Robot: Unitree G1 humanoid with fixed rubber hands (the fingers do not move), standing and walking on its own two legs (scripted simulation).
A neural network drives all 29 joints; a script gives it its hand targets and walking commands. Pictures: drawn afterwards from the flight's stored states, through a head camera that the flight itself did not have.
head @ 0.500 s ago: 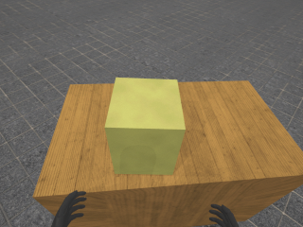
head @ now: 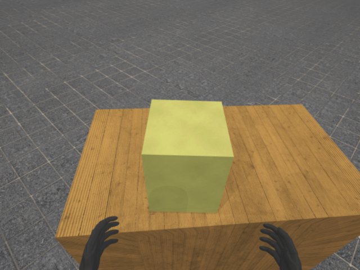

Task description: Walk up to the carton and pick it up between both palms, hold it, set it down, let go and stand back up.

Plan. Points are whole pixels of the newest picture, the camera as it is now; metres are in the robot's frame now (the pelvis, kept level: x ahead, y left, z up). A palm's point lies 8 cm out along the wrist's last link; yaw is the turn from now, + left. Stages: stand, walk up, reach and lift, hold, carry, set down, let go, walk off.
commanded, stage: reach and lift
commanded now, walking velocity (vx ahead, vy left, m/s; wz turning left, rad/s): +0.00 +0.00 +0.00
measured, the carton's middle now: (184, 157) +0.45 +0.02 +0.00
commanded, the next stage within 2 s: none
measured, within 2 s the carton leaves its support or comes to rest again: neither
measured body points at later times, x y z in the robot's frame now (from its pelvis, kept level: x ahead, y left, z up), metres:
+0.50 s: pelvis +0.00 -0.02 +0.00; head -0.01 -0.01 +0.45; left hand +0.27 +0.21 +0.01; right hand +0.28 -0.20 +0.01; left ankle -0.03 +0.09 -0.74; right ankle +0.01 -0.13 -0.74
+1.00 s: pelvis +0.00 -0.02 +0.01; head +0.01 +0.00 +0.46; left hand +0.36 +0.21 +0.08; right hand +0.37 -0.20 +0.07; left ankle -0.03 +0.09 -0.74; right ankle +0.01 -0.13 -0.74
